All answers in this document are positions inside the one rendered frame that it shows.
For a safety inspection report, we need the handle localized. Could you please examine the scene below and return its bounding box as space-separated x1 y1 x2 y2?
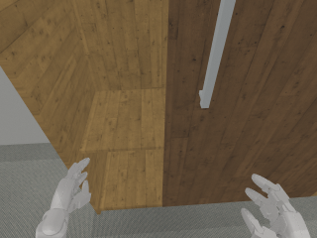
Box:
199 0 236 108

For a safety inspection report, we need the wardrobe door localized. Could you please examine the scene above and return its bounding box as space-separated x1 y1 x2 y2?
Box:
161 0 317 207

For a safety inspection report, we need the robot left forearm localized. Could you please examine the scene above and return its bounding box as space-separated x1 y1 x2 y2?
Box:
36 208 69 238

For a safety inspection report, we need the right robot hand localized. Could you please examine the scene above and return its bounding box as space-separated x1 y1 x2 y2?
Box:
241 174 311 238

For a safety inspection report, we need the left robot hand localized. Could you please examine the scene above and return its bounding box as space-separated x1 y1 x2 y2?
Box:
50 158 91 213

